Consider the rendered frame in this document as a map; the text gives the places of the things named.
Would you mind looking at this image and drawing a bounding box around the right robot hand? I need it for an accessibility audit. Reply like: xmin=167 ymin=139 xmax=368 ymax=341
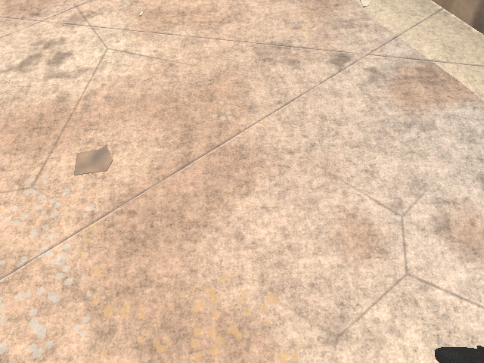
xmin=435 ymin=346 xmax=484 ymax=363

